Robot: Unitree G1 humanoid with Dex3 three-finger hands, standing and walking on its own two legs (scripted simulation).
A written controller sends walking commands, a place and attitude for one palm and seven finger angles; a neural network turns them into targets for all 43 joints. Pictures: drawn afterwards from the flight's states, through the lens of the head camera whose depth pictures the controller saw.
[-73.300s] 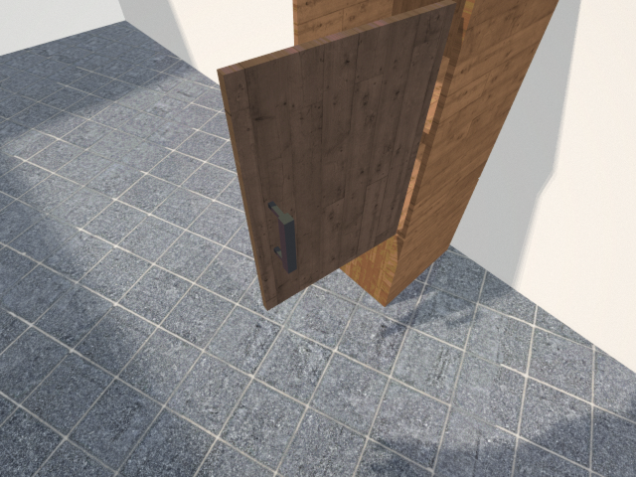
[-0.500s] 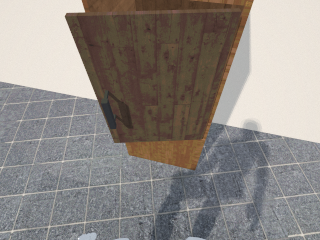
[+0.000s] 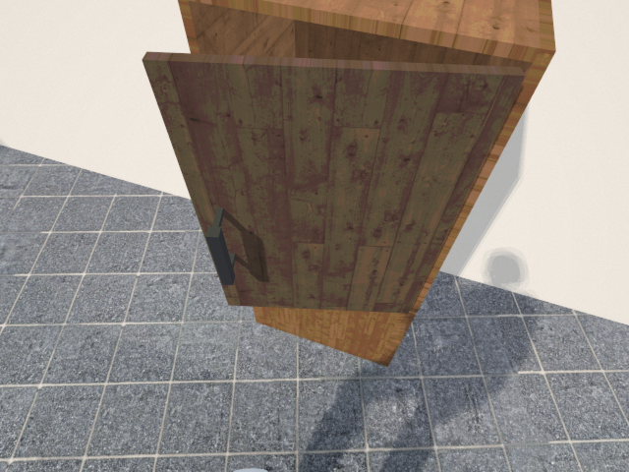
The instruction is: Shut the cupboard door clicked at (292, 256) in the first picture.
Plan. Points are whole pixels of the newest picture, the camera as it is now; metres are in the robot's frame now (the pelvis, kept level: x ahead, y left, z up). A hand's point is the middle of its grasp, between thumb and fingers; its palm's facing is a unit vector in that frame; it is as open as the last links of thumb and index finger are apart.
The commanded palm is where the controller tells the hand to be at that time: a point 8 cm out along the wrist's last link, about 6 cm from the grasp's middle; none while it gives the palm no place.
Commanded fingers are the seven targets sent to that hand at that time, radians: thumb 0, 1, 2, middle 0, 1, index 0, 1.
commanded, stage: come to a stop and stand still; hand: left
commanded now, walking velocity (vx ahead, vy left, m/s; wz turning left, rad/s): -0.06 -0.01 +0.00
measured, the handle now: (223, 248) +0.45 +0.20 -0.07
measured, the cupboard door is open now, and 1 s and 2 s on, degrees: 17 17 17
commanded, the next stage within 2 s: look again from close up in 1.44 s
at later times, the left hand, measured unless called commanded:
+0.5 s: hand out of the picture +0.05 +0.24 -0.17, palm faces -0.01 -0.98 -0.21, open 7.4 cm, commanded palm none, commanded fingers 0.00 0.90 0.90 -0.20 -0.30 -0.20 -0.30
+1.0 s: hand out of the picture -0.02 +0.25 -0.18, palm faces -0.01 -0.99 -0.16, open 7.4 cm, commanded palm none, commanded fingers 0.00 0.90 0.90 -0.20 -0.30 -0.20 -0.30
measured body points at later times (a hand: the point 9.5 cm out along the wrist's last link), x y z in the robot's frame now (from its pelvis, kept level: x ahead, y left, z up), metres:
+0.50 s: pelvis -0.03 +0.06 +0.00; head -0.02 +0.07 +0.45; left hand +0.05 +0.29 -0.15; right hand -0.01 -0.18 -0.15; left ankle -0.01 +0.12 -0.74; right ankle -0.03 -0.07 -0.73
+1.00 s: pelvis -0.01 +0.08 +0.00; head +0.01 +0.10 +0.45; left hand -0.02 +0.30 -0.16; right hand +0.02 -0.16 -0.14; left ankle -0.01 +0.12 -0.74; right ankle -0.03 -0.07 -0.73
